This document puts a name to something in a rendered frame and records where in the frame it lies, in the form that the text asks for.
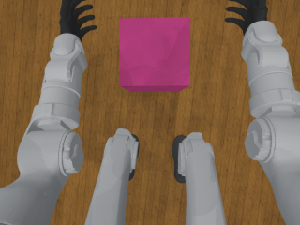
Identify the robot left forearm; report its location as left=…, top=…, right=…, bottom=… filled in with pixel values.
left=17, top=33, right=88, bottom=170

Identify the robot right hand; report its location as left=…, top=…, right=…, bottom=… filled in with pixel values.
left=224, top=0, right=268, bottom=35

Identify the robot right forearm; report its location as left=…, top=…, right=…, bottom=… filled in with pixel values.
left=241, top=21, right=300, bottom=118

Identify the left robot shin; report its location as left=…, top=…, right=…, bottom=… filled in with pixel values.
left=103, top=128, right=134, bottom=172

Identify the robot right upper arm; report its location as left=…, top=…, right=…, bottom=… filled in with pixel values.
left=244, top=116, right=300, bottom=225

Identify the robot left upper arm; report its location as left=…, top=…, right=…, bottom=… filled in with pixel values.
left=0, top=129, right=84, bottom=225

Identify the robot left hand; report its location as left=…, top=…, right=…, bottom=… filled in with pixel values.
left=59, top=0, right=97, bottom=43

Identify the carton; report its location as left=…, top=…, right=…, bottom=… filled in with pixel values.
left=119, top=17, right=190, bottom=92

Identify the robot right thigh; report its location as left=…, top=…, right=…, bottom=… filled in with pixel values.
left=178, top=139, right=227, bottom=225

